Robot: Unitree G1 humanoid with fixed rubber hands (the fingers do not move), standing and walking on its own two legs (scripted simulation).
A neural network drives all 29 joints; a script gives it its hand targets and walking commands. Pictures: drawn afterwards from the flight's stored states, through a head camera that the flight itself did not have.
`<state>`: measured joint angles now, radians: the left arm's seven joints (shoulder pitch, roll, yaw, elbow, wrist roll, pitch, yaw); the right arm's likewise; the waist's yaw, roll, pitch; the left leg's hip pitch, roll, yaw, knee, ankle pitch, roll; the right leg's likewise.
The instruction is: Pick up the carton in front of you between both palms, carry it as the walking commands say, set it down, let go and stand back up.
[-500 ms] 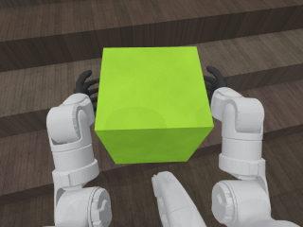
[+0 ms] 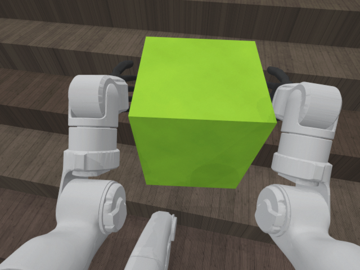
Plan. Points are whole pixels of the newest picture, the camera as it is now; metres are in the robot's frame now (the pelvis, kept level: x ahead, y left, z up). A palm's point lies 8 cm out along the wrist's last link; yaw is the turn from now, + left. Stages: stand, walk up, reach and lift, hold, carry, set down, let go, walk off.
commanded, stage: carry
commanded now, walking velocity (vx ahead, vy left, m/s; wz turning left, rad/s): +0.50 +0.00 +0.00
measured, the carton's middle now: (195, 120) +0.40 +0.05 +0.14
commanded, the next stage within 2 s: none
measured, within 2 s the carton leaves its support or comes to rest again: neither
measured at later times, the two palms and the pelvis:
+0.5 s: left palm out of the picture +0.66 +0.18 +0.32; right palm out of the picture +0.62 -0.11 +0.32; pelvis +0.27 +0.08 +0.16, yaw -2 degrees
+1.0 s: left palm out of the picture +0.89 +0.16 +0.49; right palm out of the picture +0.92 -0.14 +0.48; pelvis +0.53 -0.01 +0.33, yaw +0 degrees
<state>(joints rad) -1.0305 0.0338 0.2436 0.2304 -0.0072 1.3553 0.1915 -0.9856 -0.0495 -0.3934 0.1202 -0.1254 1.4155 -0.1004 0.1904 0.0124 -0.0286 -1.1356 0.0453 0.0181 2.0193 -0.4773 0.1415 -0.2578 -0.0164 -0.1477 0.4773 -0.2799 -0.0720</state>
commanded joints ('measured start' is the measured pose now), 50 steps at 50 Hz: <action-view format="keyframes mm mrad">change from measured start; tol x64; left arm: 1 -773 -1104 -448 -84 -464 24 -332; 50 -625 -1131 -593 -315 -458 -17 -316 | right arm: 1 -645 878 503 102 284 -13 128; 50 -579 1001 695 -171 390 -73 135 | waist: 1 -55 -41 -324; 50 -105 -108 -539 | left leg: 1 -494 76 -23 57 -89 -13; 8 810 -154 286 -1061 241 23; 10 1249 224 -701 -1579 583 169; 27 1749 381 -405 -1659 424 170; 32 876 131 71 -2050 472 50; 35 1034 161 209 -1540 1925 58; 38 522 -161 -10 -413 341 -165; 50 23 -11 28 -222 265 -26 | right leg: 1 616 -299 427 -175 25 -176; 8 247 -174 -77 201 1676 -90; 11 -320 129 305 1325 132 72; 27 -1535 -74 205 1838 -391 -68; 36 20 137 -147 418 64 -80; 38 458 -288 840 -54 527 -274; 50 442 -274 412 -44 331 -211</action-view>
